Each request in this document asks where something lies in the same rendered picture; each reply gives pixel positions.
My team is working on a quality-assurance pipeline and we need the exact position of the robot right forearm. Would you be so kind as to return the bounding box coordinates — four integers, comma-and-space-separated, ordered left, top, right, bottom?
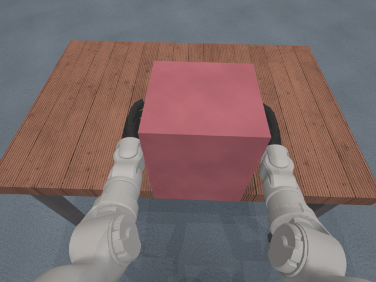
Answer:
259, 145, 347, 272

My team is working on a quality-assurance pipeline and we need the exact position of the robot left upper arm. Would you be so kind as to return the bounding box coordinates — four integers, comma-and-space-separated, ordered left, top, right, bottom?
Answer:
32, 212, 141, 282

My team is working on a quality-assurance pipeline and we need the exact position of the right robot hand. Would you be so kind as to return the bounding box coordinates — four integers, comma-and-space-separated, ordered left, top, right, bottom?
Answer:
263, 104, 282, 145

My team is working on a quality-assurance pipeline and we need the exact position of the table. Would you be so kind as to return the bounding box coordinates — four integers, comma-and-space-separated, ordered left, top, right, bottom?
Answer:
0, 40, 376, 243

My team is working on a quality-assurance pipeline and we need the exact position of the left robot hand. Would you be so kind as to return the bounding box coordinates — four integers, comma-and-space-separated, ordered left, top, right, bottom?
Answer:
122, 99, 145, 139

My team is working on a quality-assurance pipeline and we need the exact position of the robot left forearm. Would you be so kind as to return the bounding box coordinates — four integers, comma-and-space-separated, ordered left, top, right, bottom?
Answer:
69, 137, 145, 256

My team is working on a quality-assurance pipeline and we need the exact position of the robot right upper arm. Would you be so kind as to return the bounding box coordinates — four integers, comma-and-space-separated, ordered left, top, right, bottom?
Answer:
268, 222, 372, 282

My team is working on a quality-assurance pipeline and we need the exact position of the carton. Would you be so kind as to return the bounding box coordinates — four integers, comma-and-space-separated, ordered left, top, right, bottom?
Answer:
138, 61, 271, 202

